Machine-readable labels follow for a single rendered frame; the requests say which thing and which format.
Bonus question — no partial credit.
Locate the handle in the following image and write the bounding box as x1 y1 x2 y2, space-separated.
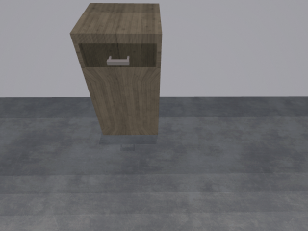
107 56 130 65

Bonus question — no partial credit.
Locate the drawer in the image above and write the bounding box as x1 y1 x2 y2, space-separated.
78 43 157 68

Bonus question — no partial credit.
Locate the cabinet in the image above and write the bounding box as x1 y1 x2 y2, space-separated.
70 3 163 136

